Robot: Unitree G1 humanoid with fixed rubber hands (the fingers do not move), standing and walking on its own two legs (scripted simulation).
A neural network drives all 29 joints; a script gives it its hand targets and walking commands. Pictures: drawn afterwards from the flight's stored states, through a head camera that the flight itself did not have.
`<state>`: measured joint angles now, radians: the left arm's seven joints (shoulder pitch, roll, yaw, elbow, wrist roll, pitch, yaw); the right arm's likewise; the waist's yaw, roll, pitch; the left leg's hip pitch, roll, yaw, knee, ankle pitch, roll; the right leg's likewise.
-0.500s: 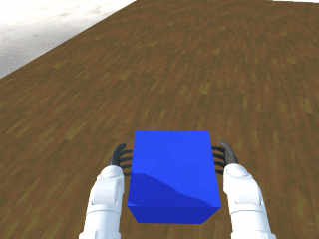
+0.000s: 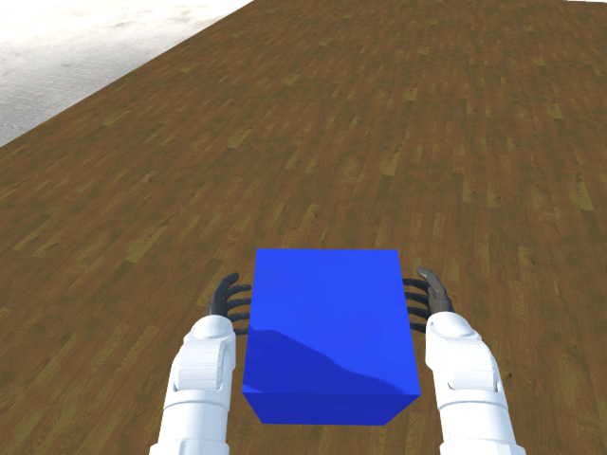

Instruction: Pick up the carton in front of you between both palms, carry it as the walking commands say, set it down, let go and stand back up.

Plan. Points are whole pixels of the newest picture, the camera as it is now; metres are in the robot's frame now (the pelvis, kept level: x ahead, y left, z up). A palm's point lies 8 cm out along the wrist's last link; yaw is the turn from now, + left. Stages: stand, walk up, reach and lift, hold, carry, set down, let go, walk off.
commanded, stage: carry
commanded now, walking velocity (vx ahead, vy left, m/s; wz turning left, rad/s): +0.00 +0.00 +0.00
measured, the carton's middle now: (325, 343) +0.32 +0.00 -0.07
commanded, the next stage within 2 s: hold in 0.14 s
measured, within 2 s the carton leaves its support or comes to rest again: neither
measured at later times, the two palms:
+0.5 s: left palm (202, 345) +0.25 +0.16 +0.05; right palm (436, 329) +0.27 -0.14 +0.05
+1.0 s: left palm (218, 330) +0.29 +0.15 +0.01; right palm (426, 314) +0.31 -0.14 +0.02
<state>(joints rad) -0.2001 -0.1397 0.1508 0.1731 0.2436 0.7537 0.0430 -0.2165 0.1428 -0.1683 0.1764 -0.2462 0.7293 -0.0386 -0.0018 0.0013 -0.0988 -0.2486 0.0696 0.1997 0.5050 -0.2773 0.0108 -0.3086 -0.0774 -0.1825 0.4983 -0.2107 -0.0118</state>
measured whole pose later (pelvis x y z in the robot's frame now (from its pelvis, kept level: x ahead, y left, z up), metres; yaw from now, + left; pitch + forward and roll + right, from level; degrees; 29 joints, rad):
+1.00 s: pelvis -0.02 -0.01 -0.01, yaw +6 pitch -4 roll +0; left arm -0.49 -0.20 0.47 0.56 0.45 0.55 -0.02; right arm -0.51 0.23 -0.49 0.50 -0.46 0.56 0.00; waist -0.04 0.02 0.05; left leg -0.25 -0.03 -0.09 0.59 -0.28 0.00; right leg -0.26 0.04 0.03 0.56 -0.23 -0.01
